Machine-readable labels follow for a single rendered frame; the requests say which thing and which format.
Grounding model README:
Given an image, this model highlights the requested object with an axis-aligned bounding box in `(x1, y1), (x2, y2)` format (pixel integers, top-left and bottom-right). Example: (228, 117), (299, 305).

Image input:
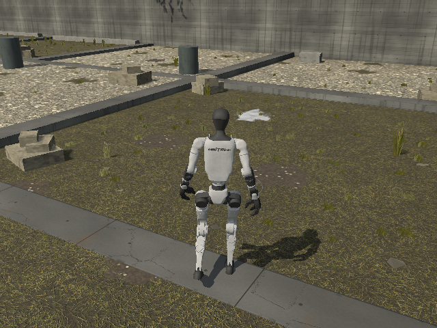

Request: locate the left robot foot
(193, 268), (204, 280)

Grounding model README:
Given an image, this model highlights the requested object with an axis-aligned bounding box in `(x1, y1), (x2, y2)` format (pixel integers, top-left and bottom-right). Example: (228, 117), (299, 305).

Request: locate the robot left upper arm
(186, 137), (206, 174)

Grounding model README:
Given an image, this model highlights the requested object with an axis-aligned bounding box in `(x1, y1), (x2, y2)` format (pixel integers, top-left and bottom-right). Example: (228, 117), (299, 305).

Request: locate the robot right shin
(227, 222), (237, 266)

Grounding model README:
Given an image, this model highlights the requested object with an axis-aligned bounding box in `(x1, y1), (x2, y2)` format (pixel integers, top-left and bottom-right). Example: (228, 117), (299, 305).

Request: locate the robot right forearm
(245, 167), (259, 200)

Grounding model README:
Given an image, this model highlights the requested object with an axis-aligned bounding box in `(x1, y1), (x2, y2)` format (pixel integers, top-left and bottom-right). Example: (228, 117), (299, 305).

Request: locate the robot left forearm
(180, 164), (193, 189)

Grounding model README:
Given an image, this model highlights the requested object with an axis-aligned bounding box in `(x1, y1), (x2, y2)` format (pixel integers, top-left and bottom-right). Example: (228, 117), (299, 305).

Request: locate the robot left hand
(180, 187), (195, 200)

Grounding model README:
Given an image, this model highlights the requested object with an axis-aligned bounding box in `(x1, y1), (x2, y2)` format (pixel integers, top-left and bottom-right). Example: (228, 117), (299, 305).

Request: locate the robot right upper arm
(234, 138), (252, 177)

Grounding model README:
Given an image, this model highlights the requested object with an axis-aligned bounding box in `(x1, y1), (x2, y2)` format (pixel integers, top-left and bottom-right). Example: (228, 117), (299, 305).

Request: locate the robot right hand
(245, 198), (261, 216)

